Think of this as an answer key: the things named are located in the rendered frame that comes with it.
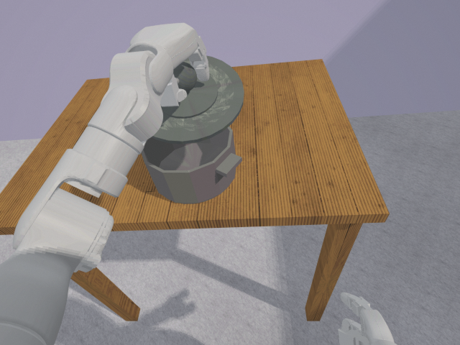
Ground robot left forearm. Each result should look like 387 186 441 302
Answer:
13 40 173 249

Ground pot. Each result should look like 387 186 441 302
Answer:
141 126 242 204

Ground table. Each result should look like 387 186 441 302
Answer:
0 59 390 321

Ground robot right hand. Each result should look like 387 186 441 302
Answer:
338 293 394 345

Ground left robot upper arm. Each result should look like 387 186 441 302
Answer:
0 188 114 345

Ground knob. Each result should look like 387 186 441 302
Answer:
173 62 197 92

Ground lid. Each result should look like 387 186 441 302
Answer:
152 56 244 144

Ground robot left hand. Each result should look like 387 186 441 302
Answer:
130 23 209 107

